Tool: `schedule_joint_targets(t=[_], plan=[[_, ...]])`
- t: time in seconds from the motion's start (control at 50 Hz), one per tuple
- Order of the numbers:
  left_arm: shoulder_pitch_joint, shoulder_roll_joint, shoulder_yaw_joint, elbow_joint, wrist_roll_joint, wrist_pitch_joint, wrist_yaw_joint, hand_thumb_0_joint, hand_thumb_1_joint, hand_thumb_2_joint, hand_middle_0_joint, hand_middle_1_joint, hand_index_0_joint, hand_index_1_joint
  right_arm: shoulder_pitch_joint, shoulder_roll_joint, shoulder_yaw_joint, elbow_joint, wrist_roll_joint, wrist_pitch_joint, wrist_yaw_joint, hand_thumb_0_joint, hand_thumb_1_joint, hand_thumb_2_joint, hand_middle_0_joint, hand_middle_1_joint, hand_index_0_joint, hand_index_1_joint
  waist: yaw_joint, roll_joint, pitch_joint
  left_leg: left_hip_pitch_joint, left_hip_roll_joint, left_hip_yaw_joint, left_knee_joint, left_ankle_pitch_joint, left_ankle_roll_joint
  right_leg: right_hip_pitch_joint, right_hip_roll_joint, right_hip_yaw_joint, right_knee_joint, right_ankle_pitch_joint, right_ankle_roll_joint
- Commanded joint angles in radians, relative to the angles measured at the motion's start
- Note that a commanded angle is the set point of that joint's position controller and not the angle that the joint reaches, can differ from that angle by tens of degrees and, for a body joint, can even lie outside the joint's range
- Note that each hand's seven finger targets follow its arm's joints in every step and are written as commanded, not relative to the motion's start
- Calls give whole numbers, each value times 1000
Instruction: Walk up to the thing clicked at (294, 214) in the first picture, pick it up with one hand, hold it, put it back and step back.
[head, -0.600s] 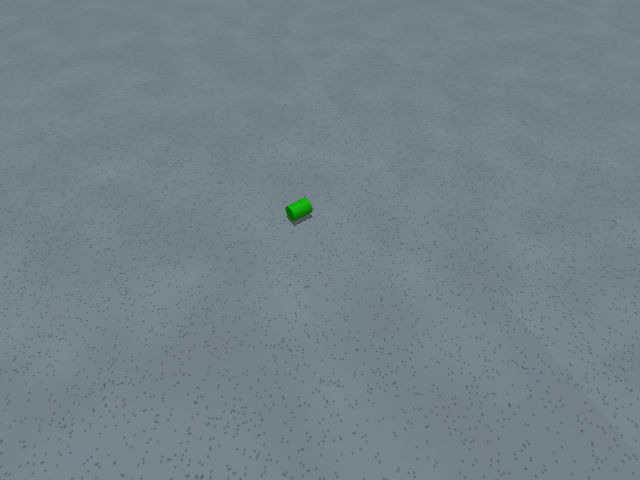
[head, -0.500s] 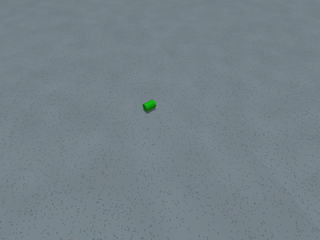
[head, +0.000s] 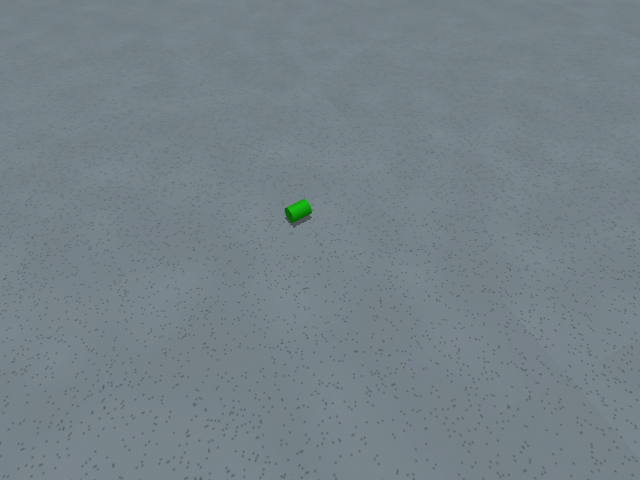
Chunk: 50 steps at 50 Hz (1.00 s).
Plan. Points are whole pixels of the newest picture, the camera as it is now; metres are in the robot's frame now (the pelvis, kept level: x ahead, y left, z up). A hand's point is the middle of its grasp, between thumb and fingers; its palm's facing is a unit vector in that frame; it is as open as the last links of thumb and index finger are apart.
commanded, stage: stand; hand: left
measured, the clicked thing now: (298, 210) +1.28 +0.17 -0.75
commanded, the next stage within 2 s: walk up in 0.52 s
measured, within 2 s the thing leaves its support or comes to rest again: neither
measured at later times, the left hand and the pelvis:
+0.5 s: hand out of the picture +0.08 +0.25 -0.16, palm faces -0.04 -0.94 -0.34, open 7.4 cm; pelvis +0.00 +0.00 +0.00, yaw +0 degrees
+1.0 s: hand out of the picture +0.14 +0.33 -0.18, palm faces +0.22 -0.94 -0.27, open 7.4 cm; pelvis +0.13 +0.04 -0.02, yaw +15 degrees
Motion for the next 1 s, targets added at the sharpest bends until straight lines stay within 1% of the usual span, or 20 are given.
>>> schedule_joint_targets(t=[0.0, 0.48, 0.5, 0.54, 0.56, 0.58, 0.6, 0.62, 0.64, 0.68, 0.72, 0.76, 0.78, 0.8, 0.82, 0.84, 0.86, 0.9, 0.92, 0.98], plan=[[-35, 212, 44, -58, -2, -19, 14, 0, 900, 900, -200, -300, -200, -300, -37, -213, -45, -60, -4, -17, -16, 0, -900, -900, 200, 300, 200, 300, -1, 12, -66, -6, 115, -87, -49, 76, 33, 5, -121, 96, -65, 70, -29], [-22, 215, 42, -60, -4, -21, 12, 0, 900, 900, -200, -300, -200, -300, -27, -216, -39, -61, -4, -20, -16, 0, -900, -900, 200, 300, 200, 300, 2, 1, -67, 6, 116, -83, -48, 108, 33, 5, -124, 100, -63, 105, -27], [-29, 353, 159, -143, 34, -16, -32, 0, 900, 900, -200, -300, -200, -300, 100, -335, -117, -116, -6, -36, -3, 0, -900, -900, 200, 300, 200, 300, 16, -91, -136, -131, 94, -178, 24, -349, 88, 78, -72, 19, 69, -415, -51], [-33, 338, 176, -173, 54, -5, -54, 0, 900, 900, -200, -300, -200, -300, 50, -349, -129, -147, -21, -40, 6, 0, -900, -900, 200, 300, 200, 300, 47, -12, 8, -362, 88, -196, 14, -455, 63, 32, -100, 68, 102, -550, -77], [22, 318, 175, -187, 52, -4, -66, 0, 900, 900, -200, -300, -200, -300, -18, -330, -127, -186, -26, -45, 12, 0, -900, -900, 200, 300, 200, 300, 86, -20, 16, -408, 70, -149, 61, -393, 51, 35, -139, 96, 59, -560, -98], [84, 311, 182, -182, 48, -5, -70, 0, 900, 900, -200, -300, -200, -300, -68, -286, -124, -226, -33, -51, 13, 0, -900, -900, 200, 300, 200, 300, 127, -77, 12, -521, 12, -49, 157, -277, 9, 150, -193, 143, -44, -579, -136], [105, 338, 199, -177, 45, -6, -67, 0, 900, 900, -200, -300, -200, -300, -108, -235, -118, -260, -36, -55, 13, 0, -900, -900, 200, 300, 200, 300, 162, -254, 16, -621, -25, 76, 419, -196, 12, 192, -331, 282, -170, -567, -186], [79, 342, 201, -208, 47, -11, -67, 0, 900, 900, -200, -300, -200, -300, -72, -244, -117, -267, -33, -60, 15, 0, -900, -900, 200, 300, 200, 300, 150, -234, 9, -659, 37, 75, 512, -264, 18, 210, -413, 330, -204, -473, -230], [36, 346, 205, -236, 52, -9, -71, 0, 900, 900, -200, -300, -200, -300, -20, -270, -125, -262, -29, -62, 19, 0, -900, -900, 200, 300, 200, 300, 124, -198, 9, -619, 70, 65, 500, -303, 10, 182, -444, 334, -208, -455, -258], [13, 313, 197, -266, 56, -8, -79, 0, 900, 900, -200, -300, -200, -300, 39, -291, -135, -251, -22, -66, 38, 0, -900, -900, 200, 300, 200, 300, 95, -125, 16, -511, 95, 25, 459, -289, 28, 119, -353, 207, -168, -478, -224], [-64, 329, 195, -299, 64, -5, -89, 0, 900, 900, -200, -300, -200, -300, 136, -275, -141, -243, -16, -70, 44, 0, -900, -900, 200, 300, 200, 300, 43, -190, 15, -346, 95, 41, 346, -249, 42, 19, -289, 81, -113, -454, -183], [-147, 315, 185, -338, 57, 4, -96, 0, 900, 900, -200, -300, -200, -300, 331, -269, -158, -188, -16, -75, 30, 0, -900, -900, 200, 300, 200, 300, -64, -99, -42, -33, 38, 116, 187, -49, 34, -151, -203, -90, 89, -416, -134], [-137, 278, 175, -350, 54, 13, -98, 0, 900, 900, -200, -300, -200, -300, 475, -309, -184, -137, -18, -77, 12, 0, -900, -900, 200, 300, 200, 300, -126, 71, -99, 221, 7, 81, 162, -25, 39, -311, -127, -161, 352, -368, -103], [-99, 203, 155, -369, 54, 19, -99, 0, 900, 900, -200, -300, -200, -300, 567, -403, -211, -133, -28, -77, -10, 0, -900, -900, 200, 300, 200, 300, -176, 326, -88, 347, 127, -201, 21, -313, 90, -562, -14, -173, 677, -468, -77], [-57, 182, 144, -383, 57, 23, -100, 0, 900, 900, -200, -300, -200, -300, 504, -460, -215, -190, -34, -80, -27, 0, -900, -900, 200, 300, 200, 300, -132, 352, -82, 282, 325, -658, -121, -635, 142, -705, 19, -37, 864, -469, -42], [-39, 282, 166, -376, 53, 30, -102, 0, 900, 900, -200, -300, -200, -300, 358, -457, -205, -252, -23, -82, -28, 0, -900, -900, 200, 300, 200, 300, -75, 162, -47, 100, 401, -795, -193, -764, 232, -632, -46, 90, 861, -377, -39], [-30, 308, 165, -371, 46, 28, -103, 0, 900, 900, -200, -300, -200, -300, 285, -461, -193, -272, -3, -87, -28, 0, -900, -900, 200, 300, 200, 300, -30, 136, 23, 10, 427, -776, -207, -741, 277, -609, -104, 139, 855, -333, -41], [27, 310, 167, -322, 32, 23, -108, 0, 900, 900, -200, -300, -200, -300, 222, -377, -156, -293, -3, -101, -33, 0, -900, -900, 200, 300, 200, 300, 25, 59, 31, 3, 304, -490, -112, -504, 226, -574, -134, 143, 820, -218, -24], [53, 310, 168, -301, 32, 25, -108, 0, 900, 900, -200, -300, -200, -300, 243, -356, -148, -298, -2, -109, -34, 0, -900, -900, 200, 300, 200, 300, 20, 53, 34, -29, 250, -393, -91, -403, 187, -534, -137, 131, 775, -177, -20], [59, 300, 164, -312, 37, 35, -118, 0, 900, 900, -200, -300, -200, -300, 286, -362, -146, -293, 2, -126, -34, 0, -900, -900, 200, 300, 200, 300, 16, 74, 72, -115, 209, -288, -112, -259, 176, -484, -133, 98, 713, -74, 10]])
